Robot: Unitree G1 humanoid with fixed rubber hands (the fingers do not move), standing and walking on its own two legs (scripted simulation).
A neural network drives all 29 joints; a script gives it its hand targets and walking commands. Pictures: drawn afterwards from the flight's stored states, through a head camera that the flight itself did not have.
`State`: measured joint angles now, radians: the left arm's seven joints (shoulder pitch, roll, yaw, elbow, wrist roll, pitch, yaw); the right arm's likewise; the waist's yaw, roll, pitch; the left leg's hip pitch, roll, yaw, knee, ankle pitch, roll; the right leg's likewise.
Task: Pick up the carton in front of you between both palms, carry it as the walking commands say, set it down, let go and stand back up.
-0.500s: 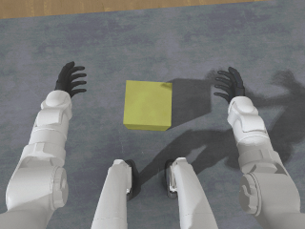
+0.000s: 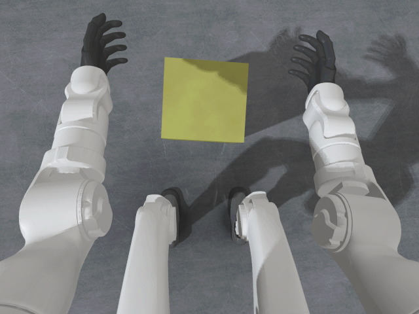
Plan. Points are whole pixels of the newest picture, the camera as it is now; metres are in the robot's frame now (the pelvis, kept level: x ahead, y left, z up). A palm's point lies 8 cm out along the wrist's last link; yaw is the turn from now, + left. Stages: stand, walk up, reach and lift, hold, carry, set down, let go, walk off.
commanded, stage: reach and lift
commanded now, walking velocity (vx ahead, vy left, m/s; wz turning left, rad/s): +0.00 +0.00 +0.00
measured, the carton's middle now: (203, 107) +0.48 +0.00 -0.46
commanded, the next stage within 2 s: none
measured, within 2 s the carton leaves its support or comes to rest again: leaves its support in 1.48 s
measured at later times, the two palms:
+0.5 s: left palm (131, 97) +0.49 +0.18 -0.35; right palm (276, 105) +0.47 -0.19 -0.35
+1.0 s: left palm (140, 96) +0.50 +0.17 -0.39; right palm (268, 105) +0.47 -0.18 -0.39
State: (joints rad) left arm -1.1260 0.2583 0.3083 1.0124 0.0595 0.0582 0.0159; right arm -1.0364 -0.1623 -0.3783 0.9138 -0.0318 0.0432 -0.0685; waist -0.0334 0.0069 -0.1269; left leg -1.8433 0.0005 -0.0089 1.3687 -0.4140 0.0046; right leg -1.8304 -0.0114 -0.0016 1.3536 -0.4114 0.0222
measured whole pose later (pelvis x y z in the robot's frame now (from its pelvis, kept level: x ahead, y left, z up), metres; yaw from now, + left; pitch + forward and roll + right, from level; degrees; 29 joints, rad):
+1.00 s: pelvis -0.04 +0.00 -0.22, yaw -1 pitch +39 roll -2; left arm -1.45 0.40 -0.01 1.21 -0.24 0.01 0.09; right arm -1.37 -0.27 -0.10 1.14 0.26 0.00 -0.16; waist -0.03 -0.02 0.29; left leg -2.30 0.00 -0.02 2.18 -0.56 0.00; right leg -2.29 0.01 0.01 2.15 -0.55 0.04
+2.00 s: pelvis -0.05 -0.01 -0.12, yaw +2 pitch +43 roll -1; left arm -1.11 0.05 0.45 0.81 0.22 0.34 0.05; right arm -1.04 0.03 -0.53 0.70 -0.21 0.36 -0.07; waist -0.01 0.00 -0.16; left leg -2.10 -0.05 -0.04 1.82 -0.47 -0.02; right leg -2.08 0.06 0.04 1.83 -0.50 0.05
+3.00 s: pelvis +0.04 -0.01 +0.14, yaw +3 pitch +14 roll +0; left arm -0.38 -0.13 0.32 0.51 0.21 0.40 0.04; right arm -0.37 0.15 -0.33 0.50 -0.21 0.40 -0.03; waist -0.01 -0.01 -0.16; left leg -0.73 -0.03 -0.05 0.84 -0.35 -0.01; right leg -0.72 0.03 0.06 0.85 -0.37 0.01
